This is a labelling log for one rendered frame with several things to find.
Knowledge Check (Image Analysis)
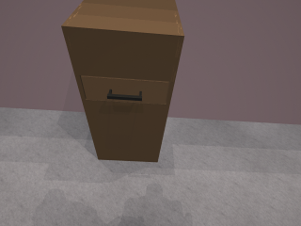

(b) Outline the drawer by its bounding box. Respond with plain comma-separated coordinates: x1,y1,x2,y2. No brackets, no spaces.
81,75,169,104

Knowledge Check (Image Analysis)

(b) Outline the cabinet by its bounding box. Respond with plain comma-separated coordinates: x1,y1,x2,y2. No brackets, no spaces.
61,0,184,163

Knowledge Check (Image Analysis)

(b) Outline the handle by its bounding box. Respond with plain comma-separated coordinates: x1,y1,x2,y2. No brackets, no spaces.
107,89,142,101

